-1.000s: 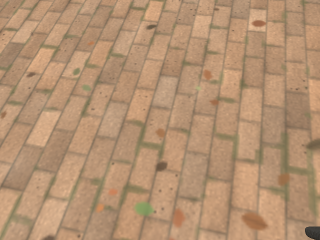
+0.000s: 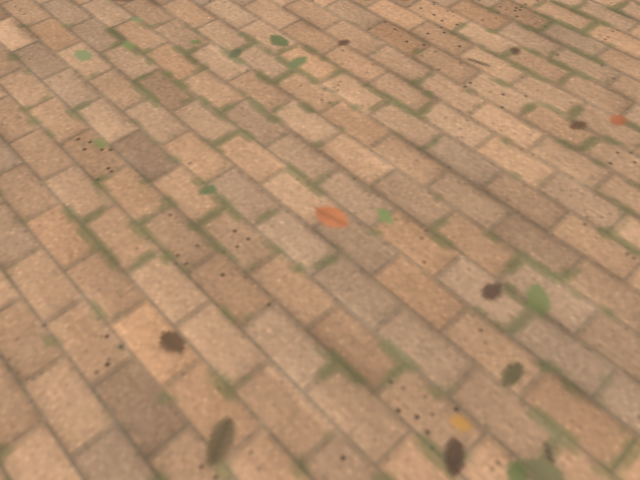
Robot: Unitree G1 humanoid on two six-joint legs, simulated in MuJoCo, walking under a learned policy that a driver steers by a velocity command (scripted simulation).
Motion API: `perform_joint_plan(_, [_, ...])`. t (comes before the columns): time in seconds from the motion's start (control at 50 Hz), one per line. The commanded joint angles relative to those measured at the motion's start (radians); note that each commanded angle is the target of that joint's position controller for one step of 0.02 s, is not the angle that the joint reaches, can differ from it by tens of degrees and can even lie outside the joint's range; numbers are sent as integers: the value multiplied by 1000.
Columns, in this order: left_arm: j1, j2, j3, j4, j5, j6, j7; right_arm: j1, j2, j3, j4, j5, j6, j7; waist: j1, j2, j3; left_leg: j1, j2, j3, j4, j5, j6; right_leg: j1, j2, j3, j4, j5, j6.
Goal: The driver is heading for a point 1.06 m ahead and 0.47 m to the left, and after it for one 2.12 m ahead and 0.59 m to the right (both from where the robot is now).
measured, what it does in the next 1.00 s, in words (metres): walks ahead, turning left: left foot, then right foot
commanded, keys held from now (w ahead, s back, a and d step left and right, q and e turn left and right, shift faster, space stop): w+q+shift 1.00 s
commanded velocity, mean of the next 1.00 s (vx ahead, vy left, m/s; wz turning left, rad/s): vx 0.99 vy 0.00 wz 0.55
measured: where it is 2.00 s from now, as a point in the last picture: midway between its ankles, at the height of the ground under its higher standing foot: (157, 137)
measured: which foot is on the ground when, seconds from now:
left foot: up 0.00-0.16, down 0.18-0.64, up 0.66-1.00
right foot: down 0.00-0.20, up 0.22-0.60, down 0.62-1.00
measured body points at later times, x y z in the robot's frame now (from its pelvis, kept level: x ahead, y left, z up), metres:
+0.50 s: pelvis +0.49 +0.04 +0.01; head +0.52 +0.05 +0.46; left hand +0.75 +0.26 -0.04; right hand +0.42 -0.23 -0.11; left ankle +0.37 +0.09 -0.73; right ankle +0.71 -0.11 -0.67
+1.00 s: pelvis +0.96 +0.13 -0.02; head +0.98 +0.16 +0.43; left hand +0.73 +0.32 -0.15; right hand +1.33 +0.12 -0.05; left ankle +1.08 +0.30 -0.69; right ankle +0.82 -0.07 -0.73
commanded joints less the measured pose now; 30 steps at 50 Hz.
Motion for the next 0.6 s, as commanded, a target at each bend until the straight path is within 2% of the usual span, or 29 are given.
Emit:
perform_joint_plan(0.02, [-76, 165, 45, -60, 0, -45, 7, -135, -85, -13, -99, 14, -12, 9, -21, -72, 107, 46, -54, 76, -268, 192, -3, -160, -178, 202, -281, 335, -154])
perform_joint_plan(0.06, [-45, 159, 41, -23, -21, -65, 7, -154, -64, -3, -87, 27, -27, 18, 8, -82, 74, 201, -83, 107, -439, 413, 50, -119, -216, 167, -346, 529, -122])
perform_joint_plan(0.08, [-37, 171, 41, -5, -26, -74, 5, -154, -77, -9, -77, 33, -29, 16, 12, -74, 62, 238, -97, 112, -485, 462, 80, -52, -240, 150, -358, 612, -102])
perform_joint_plan(0.1, [-34, 188, 42, 11, -25, -80, 4, -134, -93, -16, -62, 37, -28, 11, 6, -71, 35, 270, -125, 127, -505, 447, 107, 32, -250, 121, -328, 772, -84])
perform_joint_plan(0.12, [-31, 214, 47, 22, -14, -79, 7, -82, -118, -27, -43, 38, -26, 5, -22, -85, -12, 316, -165, 140, -499, 372, 130, 120, -263, 92, -251, 991, -63])
perform_joint_plan(0.14, [-37, 237, 54, 32, 8, -73, 11, 23, -151, -44, -14, 47, -24, -5, -81, -112, -78, 398, -203, 145, -475, 284, 148, 181, -281, 71, -121, 1185, -41])
perform_joint_plan(0.16, [-73, 240, 58, 35, 35, -59, 17, 227, -183, -64, 48, 58, -18, -20, -187, -123, -161, 558, -238, 158, -444, 198, 162, 176, -287, 41, 97, 1310, -26])
perform_joint_plan(0.18, [-130, 229, 57, 37, 48, -44, 22, 454, -217, -84, 119, 62, -6, -38, -318, -84, -217, 755, -223, 162, -472, 138, 180, 77, -250, -17, 416, 1260, -5])
perform_joint_plan(0.2, [-170, 111, 27, 19, 59, -50, 23, 597, -283, -100, 159, 54, 0, -55, -348, 117, -238, 904, -72, -71, -452, -119, 214, -156, -125, -60, 938, 615, 20])
perform_joint_plan(0.22, [49, -10, -8, -35, 9, -77, -6, 452, -331, -109, 152, 37, 0, -42, -93, 497, -283, 1047, 120, -842, -781, -281, 350, -552, 50, 17, 1131, -111, 63])
perform_joint_plan(0.24, [-5, 71, -16, -15, 34, -83, 3, 264, -224, -101, 97, 42, 1, -24, -79, 228, -180, 949, 130, -920, -871, -406, 394, -639, -65, 34, 1119, 9, 35])
perform_joint_plan(0.26, [-113, 110, -14, -25, 41, -86, -1, 217, -169, -93, 89, 55, -6, -17, -77, 47, -116, 813, 110, -782, -858, -358, 393, -605, -125, 37, 1060, 101, 39])
perform_joint_plan(0.28, [-194, 117, -18, -44, 52, -87, -1, 236, -144, -88, 117, 55, -11, -12, -75, -61, -61, 694, 66, -672, -858, -250, 368, -563, -159, 25, 967, 116, 44])
perform_joint_plan(0.3, [-244, 103, -24, -70, 65, -80, -3, 259, -125, -77, 145, 53, -19, -15, -56, -81, -18, 602, 15, -574, -857, -164, 347, -537, -183, 21, 894, 106, 60])
perform_joint_plan(0.32, [-248, 77, -36, -83, 75, -65, -7, 268, -117, -71, 173, 53, -26, -19, -23, -42, 20, 525, -24, -506, -866, -112, 342, -516, -200, 14, 827, 91, 82])
perform_joint_plan(0.34, [-258, 58, -46, -96, 77, -52, -9, 285, -126, -72, 188, 57, -35, -21, -12, -7, 45, 489, -51, -465, -878, -67, 353, -524, -214, 4, 772, 68, 101])
perform_joint_plan(0.36, [-283, 49, -55, -110, 78, -44, -10, 302, -134, -74, 194, 61, -42, -22, -9, -9, 60, 459, -62, -440, -893, -30, 367, -540, -225, -11, 720, 50, 121])
perform_joint_plan(0.38, [-337, 44, -63, -135, 75, -42, -12, 309, -146, -79, 192, 63, -47, -23, -15, -17, 80, 423, -69, -419, -924, 5, 376, -552, -235, -35, 639, 73, 141])
perform_joint_plan(0.4, [-414, 44, -71, -167, 65, -46, -17, 312, -150, -83, 189, 65, -48, -25, -32, -23, 105, 386, -80, -398, -962, 49, 376, -550, -235, -62, 534, 135, 160])
perform_joint_plan(0.44, [-528, 16, -88, -209, 43, -51, -28, 306, -154, -92, 187, 70, -49, -23, -67, -14, 123, 331, -127, -338, -989, 152, 331, -465, -217, -100, 318, 310, 181])
perform_joint_plan(0.48, [-572, -1, -92, -229, 28, -53, -30, 340, -163, -100, 201, 82, -53, -17, -107, 1, 84, 355, -127, -325, -982, 351, 290, -358, -187, -127, 207, 471, 175])
perform_joint_plan(0.54, [-584, 25, -80, -244, 23, -57, -16, 364, -179, -109, 216, 83, -50, -25, -120, 17, 32, 514, -112, -325, -883, 586, 251, -302, -160, -115, 104, 475, 154])
perform_joint_plan(0.56, [-547, 44, -70, -236, 25, -59, -8, 361, -187, -110, 218, 81, -48, -31, -102, 20, -4, 555, -116, -322, -805, 715, 229, -233, -139, -113, 68, 426, 144])
perform_joint_plan(0.58, [-463, 79, -53, -212, 24, -62, 4, 361, -211, -116, 220, 75, -47, -34, -64, 28, -77, 583, -119, -319, -677, 860, 208, -117, -110, -114, 68, 335, 132])
perform_joint_plan(0.6, [-306, 114, -32, -172, 19, -68, 18, 324, -245, -123, 213, 71, -48, -32, 26, 37, -163, 552, -136, -309, -482, 877, 189, 60, -125, -101, 64, 278, 120])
